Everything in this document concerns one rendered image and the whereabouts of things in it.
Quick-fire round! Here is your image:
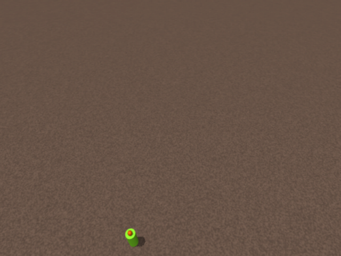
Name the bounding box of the bottle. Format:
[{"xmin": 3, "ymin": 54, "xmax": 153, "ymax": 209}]
[{"xmin": 125, "ymin": 228, "xmax": 139, "ymax": 247}]

